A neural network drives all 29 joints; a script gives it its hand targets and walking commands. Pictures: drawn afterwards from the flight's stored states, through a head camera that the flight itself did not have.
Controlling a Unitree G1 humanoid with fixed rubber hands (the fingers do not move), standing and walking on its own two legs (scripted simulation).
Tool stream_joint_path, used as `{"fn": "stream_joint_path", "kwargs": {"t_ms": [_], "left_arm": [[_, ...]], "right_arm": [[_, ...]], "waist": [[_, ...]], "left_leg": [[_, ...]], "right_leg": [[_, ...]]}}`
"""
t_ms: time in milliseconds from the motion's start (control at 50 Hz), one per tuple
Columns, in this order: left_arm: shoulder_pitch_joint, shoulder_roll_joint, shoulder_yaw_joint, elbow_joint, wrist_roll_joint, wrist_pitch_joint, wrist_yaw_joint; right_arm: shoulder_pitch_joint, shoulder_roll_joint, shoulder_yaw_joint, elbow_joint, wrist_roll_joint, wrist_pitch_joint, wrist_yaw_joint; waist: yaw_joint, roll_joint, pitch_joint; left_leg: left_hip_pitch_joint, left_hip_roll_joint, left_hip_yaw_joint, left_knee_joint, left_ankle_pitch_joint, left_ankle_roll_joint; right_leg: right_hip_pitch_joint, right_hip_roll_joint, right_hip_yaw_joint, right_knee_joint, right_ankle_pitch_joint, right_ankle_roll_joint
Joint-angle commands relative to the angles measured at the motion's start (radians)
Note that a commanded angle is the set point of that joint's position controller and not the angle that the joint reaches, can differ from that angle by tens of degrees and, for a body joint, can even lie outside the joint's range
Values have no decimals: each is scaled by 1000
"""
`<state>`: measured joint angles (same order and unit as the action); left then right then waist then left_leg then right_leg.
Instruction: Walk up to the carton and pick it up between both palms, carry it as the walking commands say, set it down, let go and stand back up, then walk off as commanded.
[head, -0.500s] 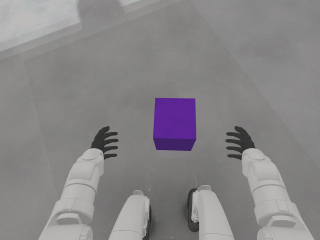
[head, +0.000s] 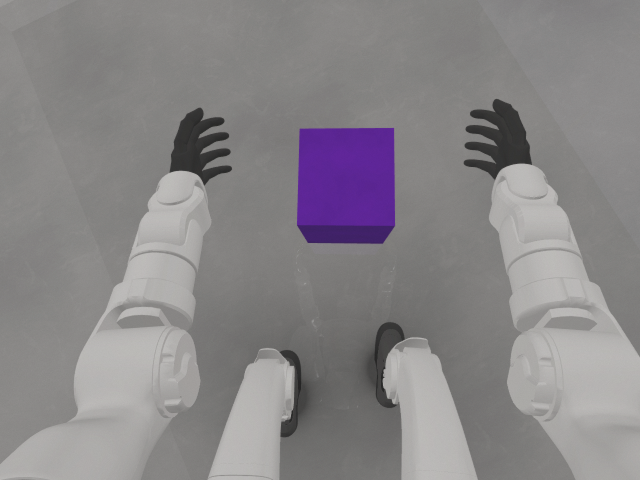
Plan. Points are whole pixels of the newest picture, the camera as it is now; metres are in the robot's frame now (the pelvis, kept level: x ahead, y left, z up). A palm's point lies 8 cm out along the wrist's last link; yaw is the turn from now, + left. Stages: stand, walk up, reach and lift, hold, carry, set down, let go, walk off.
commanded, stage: reach and lift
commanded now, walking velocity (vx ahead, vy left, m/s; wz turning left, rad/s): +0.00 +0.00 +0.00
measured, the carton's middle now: (345, 192) +0.56 -0.02 -0.54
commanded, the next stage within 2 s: none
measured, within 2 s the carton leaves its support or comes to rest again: neither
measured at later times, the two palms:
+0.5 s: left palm (207, 147) +0.52 +0.18 -0.13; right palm (488, 131) +0.53 -0.21 -0.13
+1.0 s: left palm (242, 178) +0.52 +0.17 -0.29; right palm (451, 166) +0.54 -0.20 -0.29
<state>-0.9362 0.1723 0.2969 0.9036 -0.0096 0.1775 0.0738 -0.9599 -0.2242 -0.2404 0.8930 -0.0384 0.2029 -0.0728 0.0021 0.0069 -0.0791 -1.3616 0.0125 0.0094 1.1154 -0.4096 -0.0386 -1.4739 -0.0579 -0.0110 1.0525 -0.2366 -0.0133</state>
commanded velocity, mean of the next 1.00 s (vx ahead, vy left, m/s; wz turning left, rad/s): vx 0.00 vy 0.00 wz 0.00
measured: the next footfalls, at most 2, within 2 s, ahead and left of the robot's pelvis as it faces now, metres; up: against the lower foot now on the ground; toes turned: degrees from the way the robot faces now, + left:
none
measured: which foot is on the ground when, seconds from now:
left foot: down 0.00-1.00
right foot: down 0.00-1.00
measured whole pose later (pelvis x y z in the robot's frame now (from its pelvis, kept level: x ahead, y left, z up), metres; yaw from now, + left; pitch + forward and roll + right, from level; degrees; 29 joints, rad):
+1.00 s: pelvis -0.02 +0.01 -0.17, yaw +2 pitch +49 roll +3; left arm -1.30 0.23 0.24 0.91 -0.07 0.16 0.15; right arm -1.37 -0.36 -0.28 1.04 0.02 0.13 -0.05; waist -0.01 0.01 0.02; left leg -2.02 -0.02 -0.01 1.78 -0.61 -0.05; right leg -2.15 -0.05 0.04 1.69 -0.40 0.01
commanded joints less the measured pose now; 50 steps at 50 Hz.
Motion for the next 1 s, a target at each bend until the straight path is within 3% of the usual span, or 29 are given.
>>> {"fn": "stream_joint_path", "kwargs": {"t_ms": [0,80,200,340,360,420,500,540,600,620,680,900,980], "left_arm": [[-261,117,21,-71,-2,-46,3],[-332,141,54,-70,13,-63,1],[-429,141,74,-118,27,-68,1],[-357,76,98,-184,67,-81,-12],[-361,82,109,-189,76,-82,-10],[-363,63,118,-159,100,-84,-10],[-394,51,96,-148,91,-88,0],[-403,52,79,-138,74,-84,10],[-429,71,59,-152,52,-81,27],[-428,76,53,-151,44,-77,33],[-474,92,17,-193,16,-68,53],[-605,154,-54,-149,-56,-42,78],[-620,178,-59,-65,-69,-49,75]], "right_arm": [[-329,-96,-16,-73,-6,-48,2],[-404,-103,-32,-60,-19,-61,7],[-528,-136,-98,-73,-69,-70,20],[-447,-120,-154,-99,-109,-94,55],[-446,-124,-165,-97,-121,-97,58],[-467,-117,-171,-94,-118,-107,73],[-466,-127,-172,-31,-105,-113,78],[-493,-138,-163,-25,-83,-114,77],[-519,-160,-149,-26,-69,-115,69],[-541,-173,-144,-58,-59,-114,63],[-560,-205,-137,-63,-34,-110,53],[-686,-255,-56,11,53,-94,20],[-715,-263,-37,73,68,-100,13]], "waist": [[8,-55,-834],[33,-70,-894],[16,-79,-960],[2,-45,-962],[-1,-62,-948],[11,-43,-877],[-5,-42,-867],[6,-28,-900],[-1,-55,-971],[6,-50,-1001],[-12,-27,-1066],[-22,-27,-1038],[-18,-49,-965]], "left_leg": [[12,-114,50,-135,203,-13],[-33,-118,63,-140,215,-10],[-41,-120,69,-147,230,-13],[-55,-118,64,-139,335,-24],[-93,-117,63,-132,319,-24],[-126,-111,55,-83,303,-23],[-201,-113,52,12,248,-32],[-204,-114,52,65,248,-36],[-249,-119,61,147,248,-41],[-236,-122,62,172,264,-41],[-190,-125,62,248,288,-48],[-359,-118,86,448,97,-40],[-435,-113,86,507,59,-30]], "right_leg": [[802,112,47,5,279,27],[843,111,61,9,329,31],[866,114,51,10,372,28],[855,108,47,23,501,23],[849,106,50,34,500,22],[667,110,39,75,422,28],[546,116,27,167,359,26],[498,120,20,222,343,27],[488,124,7,302,362,32],[469,126,3,327,366,34],[387,136,-23,395,346,39],[260,116,-32,588,187,39],[193,106,-28,646,146,42]]}}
